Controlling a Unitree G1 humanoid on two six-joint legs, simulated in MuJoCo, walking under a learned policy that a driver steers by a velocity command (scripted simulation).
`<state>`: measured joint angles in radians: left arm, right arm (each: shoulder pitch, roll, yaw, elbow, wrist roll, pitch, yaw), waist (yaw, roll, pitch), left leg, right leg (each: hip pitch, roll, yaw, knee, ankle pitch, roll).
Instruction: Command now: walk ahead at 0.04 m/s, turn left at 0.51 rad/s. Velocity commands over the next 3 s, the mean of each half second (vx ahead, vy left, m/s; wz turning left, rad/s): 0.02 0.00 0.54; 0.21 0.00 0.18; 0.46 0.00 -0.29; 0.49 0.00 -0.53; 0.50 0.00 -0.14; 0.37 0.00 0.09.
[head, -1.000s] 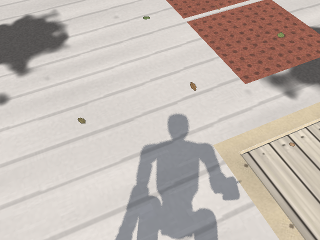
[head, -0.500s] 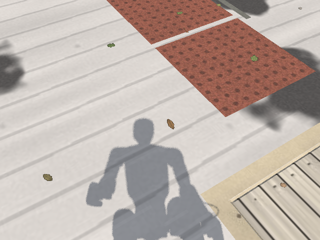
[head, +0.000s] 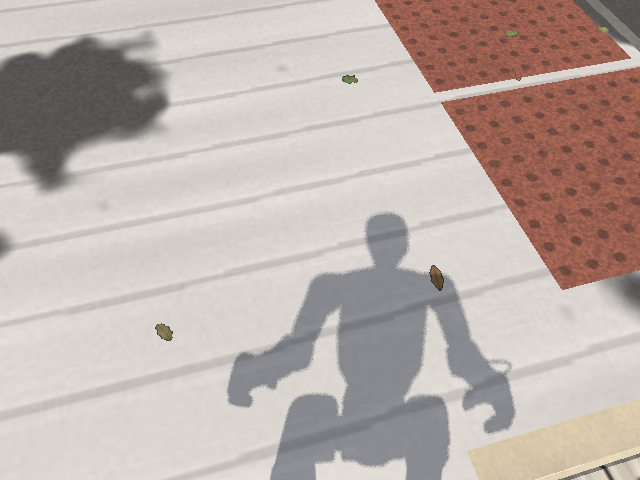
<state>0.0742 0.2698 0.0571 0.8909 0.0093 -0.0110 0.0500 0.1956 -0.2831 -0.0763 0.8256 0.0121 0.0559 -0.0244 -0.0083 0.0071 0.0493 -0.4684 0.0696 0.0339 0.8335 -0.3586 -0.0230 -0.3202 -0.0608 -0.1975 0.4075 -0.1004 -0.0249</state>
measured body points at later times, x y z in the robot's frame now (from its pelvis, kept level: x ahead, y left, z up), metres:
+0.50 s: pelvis +0.02 +0.02 +0.01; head +0.06 +0.04 +0.45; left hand +0.10 +0.33 -0.11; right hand +0.24 -0.22 -0.09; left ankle +0.02 +0.12 -0.74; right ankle +0.08 -0.12 -0.71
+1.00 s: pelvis +0.09 +0.06 +0.00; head +0.09 +0.08 +0.45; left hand +0.03 +0.34 -0.14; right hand +0.31 -0.14 -0.09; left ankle +0.04 +0.16 -0.74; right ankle +0.07 -0.10 -0.71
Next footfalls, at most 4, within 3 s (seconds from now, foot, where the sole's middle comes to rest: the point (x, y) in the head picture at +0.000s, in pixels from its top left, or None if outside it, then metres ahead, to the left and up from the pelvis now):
0.06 left None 0.06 0.12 -0.77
0.56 right None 0.11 -0.10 -0.77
0.94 left None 0.08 0.17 -0.77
1.42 right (297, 466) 0.49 0.06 -0.77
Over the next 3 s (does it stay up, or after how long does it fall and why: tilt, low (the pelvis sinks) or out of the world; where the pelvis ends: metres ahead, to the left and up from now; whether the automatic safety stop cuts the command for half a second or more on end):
stays up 1.11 0.07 -0.01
